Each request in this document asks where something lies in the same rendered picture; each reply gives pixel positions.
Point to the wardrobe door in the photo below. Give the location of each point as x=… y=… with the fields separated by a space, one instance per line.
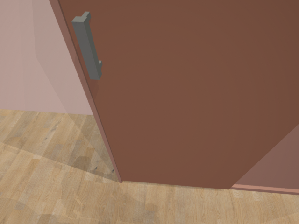
x=192 y=92
x=279 y=167

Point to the handle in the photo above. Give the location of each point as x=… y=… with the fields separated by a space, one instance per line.
x=85 y=39

